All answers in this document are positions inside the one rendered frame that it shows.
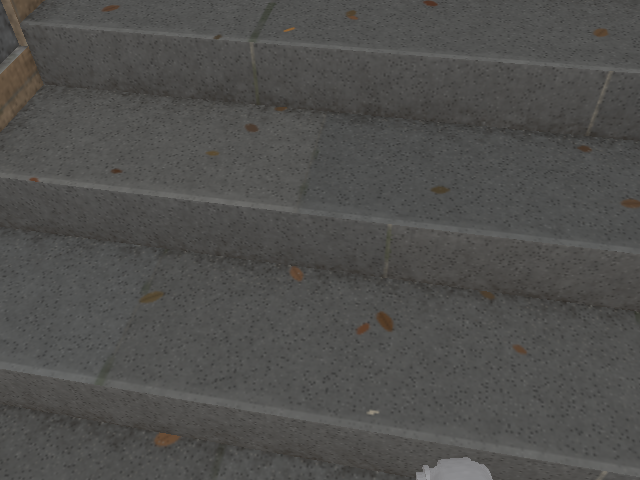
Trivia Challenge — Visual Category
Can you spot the robot right thigh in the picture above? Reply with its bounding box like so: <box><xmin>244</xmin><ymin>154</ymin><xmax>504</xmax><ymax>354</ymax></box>
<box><xmin>416</xmin><ymin>457</ymin><xmax>492</xmax><ymax>480</ymax></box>

